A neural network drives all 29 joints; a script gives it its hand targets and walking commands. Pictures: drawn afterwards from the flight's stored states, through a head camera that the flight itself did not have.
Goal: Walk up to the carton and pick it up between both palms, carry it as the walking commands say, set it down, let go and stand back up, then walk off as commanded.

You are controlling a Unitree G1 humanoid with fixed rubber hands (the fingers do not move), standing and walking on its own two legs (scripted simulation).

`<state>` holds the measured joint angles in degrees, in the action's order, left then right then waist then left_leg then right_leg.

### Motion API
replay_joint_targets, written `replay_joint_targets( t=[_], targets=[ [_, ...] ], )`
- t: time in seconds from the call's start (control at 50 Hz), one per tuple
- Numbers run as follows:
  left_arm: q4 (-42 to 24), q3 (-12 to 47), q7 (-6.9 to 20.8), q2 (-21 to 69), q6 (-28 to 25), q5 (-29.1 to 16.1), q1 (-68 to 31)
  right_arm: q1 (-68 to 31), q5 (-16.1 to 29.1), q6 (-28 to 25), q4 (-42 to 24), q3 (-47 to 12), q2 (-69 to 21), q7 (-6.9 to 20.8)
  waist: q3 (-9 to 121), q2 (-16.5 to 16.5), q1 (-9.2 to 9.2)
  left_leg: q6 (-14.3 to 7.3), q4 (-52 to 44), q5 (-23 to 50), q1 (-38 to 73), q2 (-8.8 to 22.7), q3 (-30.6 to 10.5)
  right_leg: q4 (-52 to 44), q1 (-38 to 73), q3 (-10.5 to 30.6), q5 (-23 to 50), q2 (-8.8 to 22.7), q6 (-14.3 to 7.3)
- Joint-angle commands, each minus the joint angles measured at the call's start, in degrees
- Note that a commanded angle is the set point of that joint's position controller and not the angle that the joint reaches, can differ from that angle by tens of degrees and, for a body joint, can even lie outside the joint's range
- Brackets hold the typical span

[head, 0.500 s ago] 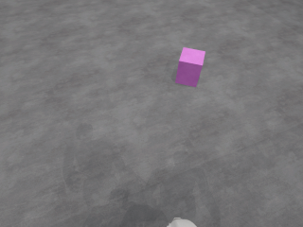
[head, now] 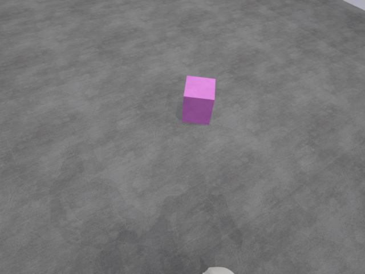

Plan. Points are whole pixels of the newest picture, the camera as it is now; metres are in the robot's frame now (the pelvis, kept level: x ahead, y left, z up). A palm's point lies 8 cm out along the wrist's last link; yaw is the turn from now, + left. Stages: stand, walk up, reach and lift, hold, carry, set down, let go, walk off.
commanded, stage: walk up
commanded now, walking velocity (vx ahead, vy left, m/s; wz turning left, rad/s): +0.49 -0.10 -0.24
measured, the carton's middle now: (198, 100) +1.25 -0.15 -0.65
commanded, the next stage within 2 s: none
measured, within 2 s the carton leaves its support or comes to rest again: neither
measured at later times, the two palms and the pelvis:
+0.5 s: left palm (116, 222) +0.26 +0.17 -0.13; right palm (288, 175) +0.40 -0.33 -0.13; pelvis +0.28 -0.08 +0.00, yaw -4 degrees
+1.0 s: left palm (156, 118) +0.64 +0.09 -0.15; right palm (293, 153) +0.50 -0.39 -0.16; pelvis +0.55 -0.14 -0.02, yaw -6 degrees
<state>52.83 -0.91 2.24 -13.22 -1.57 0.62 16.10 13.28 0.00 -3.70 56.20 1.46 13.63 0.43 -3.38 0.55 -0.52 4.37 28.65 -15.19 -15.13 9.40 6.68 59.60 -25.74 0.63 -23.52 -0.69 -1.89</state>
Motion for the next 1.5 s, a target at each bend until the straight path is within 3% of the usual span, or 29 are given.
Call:
replay_joint_targets(
  t=[0.0, 0.06, 0.12, 0.14, 0.16, 0.18, 0.22, 0.28, 0.4, 0.54, 0.58, 0.6, 0.62, 0.68, 0.72, 0.86, 0.9, 0.92, 0.96, 1.02, 1.08, 1.12, 1.16, 1.2, 1.26, 1.3, 1.32, 1.4, 1.48],
  targets=[
    [-4.96, -2.42, 1.67, -2.33, -0.15, 0.61, -4.33, 3.08, -1.32, -1.06, -2.0, 3.24, 10.07, -0.57, 4.55, -14.28, 1.93, -8.33, -13.94, 14.86, 13.08, 12.45, -2.59, -10.78, -6.05, -2.66, 4.83, 4.77, 2.87],
    [-5.28, -2.84, 2.1, -2.33, -0.22, 0.36, -4.11, 0.9, -1.66, -0.25, -1.66, 3.31, 12.01, -0.03, 3.17, -17.48, 0.45, -6.98, -15.32, -0.95, 7.46, 10.6, -1.02, -21.93, 2.94, -6.26, 8.31, 4.03, 1.59],
    [-0.86, -3.83, 1.4, -5.56, -1.25, 0.5, 8.0, -1.7, -1.86, 0.78, -1.31, 3.48, 11.52, 0.94, 7.04, -8.42, -5.73, -4.81, 0.96, -4.41, 4.13, 5.08, 4.51, -28.78, 15.79, -9.58, 11.75, 1.47, 0.91],
    [2.55, -5.01, 0.57, -8.72, -1.88, 0.79, 16.8, -2.41, -2.22, 0.66, -2.05, 3.27, 9.28, 0.94, 11.45, 1.22, -8.12, -3.41, 17.97, -6.07, -3.06, 0.51, 5.7, -31.7, 26.22, -1.62, 7.91, 4.65, -1.06],
    [3.38, -6.11, -1.1, -16.29, -2.15, 1.51, 23.13, -3.85, -1.74, 0.74, -5.19, 2.14, 3.92, 1.28, 11.02, 19.85, -10.97, -2.24, 37.26, -22.56, -19.43, -5.19, 2.61, -47.38, 31.85, 27.09, -11.8, 19.75, -3.37],
    [2.97, -5.86, -1.83, -18.37, -2.23, 0.61, 22.18, -3.52, -1.8, 1.02, -4.81, 1.79, 3.54, 0.93, 8.04, 16.43, -8.54, -2.62, 45.49, -21.18, -26.35, -4.67, -3.88, -52.53, 29.84, 41.75, -10.24, 27.15, -7.55],
    [1.64, -4.15, -2.05, -12.16, -3.35, -0.01, 10.06, -6.42, -1.25, 0.06, -3.91, 1.99, 4.55, 0.69, -0.36, 3.7, -4.47, -3.93, 43.38, -7.47, -27.38, 0.59, -5.56, -49.27, 24.27, 30.31, 6.23, 21.96, -8.56],
    [4.49, -3.09, -2.05, -7.11, -3.35, 0.19, 7.49, -5.65, -1.38, 0.79, -4.48, 2.22, 3.72, 1.18, 1.6, 7.61, -1.55, -2.64, 34.74, -5.4, -17.35, -1.23, -3.41, -45.56, 21.33, 13.93, 24.29, 13.99, -6.85],
    [9.48, -3.05, -2.58, -6.14, -3.13, 0.22, 15.75, -14.71, -1.04, 1.14, -6.99, 1.65, 2.72, 1.79, 0.62, 7.75, -5.5, -1.34, 21.28, -1.74, -25.48, -4.13, -0.59, -42.94, 37.08, 9.95, 43.78, 12.59, -7.16],
    [9.09, -3.64, -3.18, -9.67, -2.4, -0.41, 8.84, -8.99, -0.46, 0.18, -6.53, 1.18, 2.85, 0.8, -0.86, 11.47, 0.2, -3.36, 1.58, 2.3, -1.93, -10.02, 7.56, -31.2, 27.42, -0.17, 71.67, 9.19, -3.92],
    [6.85, -3.66, -3.05, -8.29, -3.3, -1.36, 3.25, 13.98, -2.09, -0.23, 1.7, 3.92, 9.06, -0.26, 13.3, 3.52, 10.15, -8.33, 1.06, 14.2, 28.34, -3.69, 0.24, -10.18, 10.35, -1.18, 51.4, 6.32, -1.56],
    [4.54, -2.65, -2.89, -4.93, -3.68, -1.28, 3.58, 19.26, -3.26, -0.2, 1.55, 5.78, 16.23, -0.55, 16.04, -10.87, 11.93, -14.08, -3.66, 19.51, 38.89, 15.54, -24.92, 6.7, -9.02, -1.9, 12.22, -1.0, 0.78],
    [2.07, -3.11, -3.05, -4.73, -3.55, -0.68, 0.92, 20.76, -3.02, -0.29, 1.54, 4.68, 15.43, -0.51, 15.93, -11.49, 11.09, -15.88, -7.75, 22.54, 35.84, 21.04, -32.49, 12.84, -11.82, 1.09, -6.51, 0.52, -0.06],
    [0.65, -2.14, -1.67, -3.0, -2.49, 0.74, -2.14, 7.08, -1.89, -0.72, 0.13, 2.24, 7.04, -0.38, 3.92, -9.23, 3.96, -14.39, -11.82, 13.18, 19.35, 13.11, -21.06, 7.61, -13.77, 2.19, 0.73, 5.46, 0.51],
    [0.76, -3.06, -0.08, -3.16, -0.6, 1.75, -1.91, 9.89, -1.81, -0.63, 1.36, 2.94, 9.59, -1.1, 5.56, -5.24, 4.27, -13.55, -11.83, 26.17, 17.87, 15.51, -19.46, 5.06, -11.76, -0.81, 1.86, 5.35, 2.62],
    [-1.5, -2.07, 1.26, -1.63, -1.81, 0.61, -2.51, 2.73, -1.89, -1.0, 1.94, 2.17, 7.39, 0.55, 2.69, -16.49, -0.01, -8.64, -13.71, 1.57, 4.42, 4.02, -0.1, -27.13, 7.81, -9.95, 15.55, 4.63, 3.88],
    [1.85, -2.85, -0.18, -3.74, -2.62, 0.76, 2.97, 4.84, -1.77, -0.41, 3.3, 1.95, 7.96, 0.36, 7.2, -4.65, -2.38, -7.42, 0.27, 10.7, 6.3, 1.27, 2.34, -33.26, 16.09, -14.57, 16.24, 1.95, 3.22],
    [4.86, -3.77, -1.03, -6.42, -3.18, 0.96, 12.46, 3.48, -1.96, -0.51, 2.76, 1.85, 7.16, 0.15, 12.16, 0.33, -6.63, -6.12, 14.48, 10.68, -0.38, 0.11, 1.11, -35.24, 28.63, -6.78, 14.74, 6.25, 0.27],
    [6.81, -4.86, -1.96, -15.35, -3.06, 1.3, 20.24, 2.45, -0.79, -0.12, -2.21, 0.86, 1.95, 0.24, 13.0, 22.14, -8.21, -4.77, 38.35, -20.25, -20.41, -5.84, -3.36, -47.4, 36.16, 30.16, 6.85, 28.99, -6.77],
    [5.74, -3.37, -2.09, -8.21, -2.79, 0.44, 6.66, -1.2, -0.9, 0.74, -0.95, 1.94, 3.66, 0.08, 0.23, 6.57, -3.72, -2.74, 40.13, -10.32, -18.07, -0.1, -4.19, -48.32, 19.56, 15.69, 13.41, 21.15, -7.05],
    [7.79, -2.79, -2.36, -7.16, -3.6, 0.45, 3.34, 2.62, -1.28, 2.21, 1.22, 1.73, 2.44, 0.37, -0.45, 6.29, -0.81, -1.93, 31.19, -8.6, -12.39, -1.21, -3.01, -45.4, 16.49, 5.69, 36.36, 18.9, -5.93],
    [9.03, -2.96, -2.71, -6.92, -3.49, 0.87, 5.31, 1.31, -1.05, 2.87, -0.07, 1.62, 0.48, 0.09, 0.98, 10.42, -1.84, -2.76, 26.62, -6.67, -12.88, -1.94, -2.98, -45.3, 20.45, 6.17, 33.72, 18.62, -6.49],
    [8.69, -3.66, -2.78, -9.38, -3.37, 0.78, 6.12, -2.07, -1.09, 3.39, -0.13, 1.94, 2.09, 0.12, -1.89, 4.76, -3.1, -1.31, 22.34, -6.55, -15.86, -1.82, -2.1, -46.13, 21.55, 8.24, 33.43, 21.11, -7.87],
    [8.17, -3.68, -2.7, -7.23, -2.45, 0.88, 2.41, -2.48, -0.56, 2.58, -1.14, 0.82, 1.34, 0.8, -0.57, 15.56, -1.7, -1.56, 12.0, -5.95, -8.26, -2.66, 0.01, -43.53, 18.8, -1.22, 32.17, 15.23, -5.94],
    [8.74, -3.87, -3.08, -8.29, -1.03, 0.35, 0.89, 0.28, -0.05, 1.32, 0.34, 1.45, 1.04, -0.27, 3.33, 9.03, 0.6, -1.61, -1.08, 4.41, 1.3, -6.44, 5.5, -37.21, 16.43, -2.82, 25.72, 13.08, -4.98],
    [6.69, -2.98, -2.67, -4.29, -1.49, 0.2, -0.69, 12.93, -1.23, 0.0, 4.11, 3.12, 7.11, -1.08, 11.27, -4.03, 5.78, -4.93, -4.94, 9.76, 16.78, 2.31, -4.9, -21.44, 8.91, -7.46, 15.92, 6.75, 0.22],
    [4.71, -2.34, -2.6, -1.32, -1.12, 0.06, 0.97, 17.18, -1.9, 0.1, 4.59, 4.3, 13.09, -1.1, 11.8, -22.87, 7.83, -10.7, -14.04, 10.24, 20.82, 15.95, -27.11, -6.14, -2.28, -9.49, -8.36, -0.47, 3.14],
    [4.02, -2.43, -2.02, -1.49, -1.2, 0.76, -2.93, 7.18, -1.53, 0.29, 2.33, 2.61, 7.0, -1.3, 6.64, -7.78, 3.5, -12.33, -11.75, 19.46, 16.44, 12.22, -17.36, -1.49, -6.19, -2.31, -3.79, 4.93, 2.25],
    [2.96, -1.47, -1.66, -0.01, -0.76, -0.04, -3.94, 6.57, -1.83, 0.45, 4.09, 2.59, 6.49, -1.42, 8.53, -14.48, 4.31, -11.05, -8.66, 25.27, 13.02, 7.39, -8.99, -15.83, 0.69, -6.57, -1.72, 3.05, 2.83]
  ],
)
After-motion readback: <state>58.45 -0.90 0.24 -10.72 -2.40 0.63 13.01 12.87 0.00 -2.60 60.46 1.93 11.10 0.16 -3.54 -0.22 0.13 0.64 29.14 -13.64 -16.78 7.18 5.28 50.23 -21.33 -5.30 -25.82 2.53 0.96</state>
